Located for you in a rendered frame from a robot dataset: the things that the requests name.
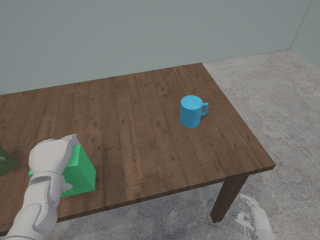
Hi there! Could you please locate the right robot forearm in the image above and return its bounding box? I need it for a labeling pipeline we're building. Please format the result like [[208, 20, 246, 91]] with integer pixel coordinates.
[[253, 230, 278, 240]]

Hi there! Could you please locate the robot left hand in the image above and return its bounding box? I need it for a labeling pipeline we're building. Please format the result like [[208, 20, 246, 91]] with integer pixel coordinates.
[[28, 134, 80, 194]]

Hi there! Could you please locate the robot right hand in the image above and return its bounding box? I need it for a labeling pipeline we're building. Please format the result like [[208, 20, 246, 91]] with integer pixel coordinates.
[[234, 194, 273, 240]]

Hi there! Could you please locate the table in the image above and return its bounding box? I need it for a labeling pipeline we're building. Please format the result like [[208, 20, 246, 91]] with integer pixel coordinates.
[[0, 62, 276, 240]]

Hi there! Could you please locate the left robot forearm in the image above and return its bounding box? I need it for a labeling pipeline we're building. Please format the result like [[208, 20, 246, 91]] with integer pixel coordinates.
[[4, 171, 63, 240]]

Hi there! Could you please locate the sponge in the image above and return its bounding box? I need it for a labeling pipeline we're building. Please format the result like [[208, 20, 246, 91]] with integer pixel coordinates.
[[28, 144, 96, 198]]

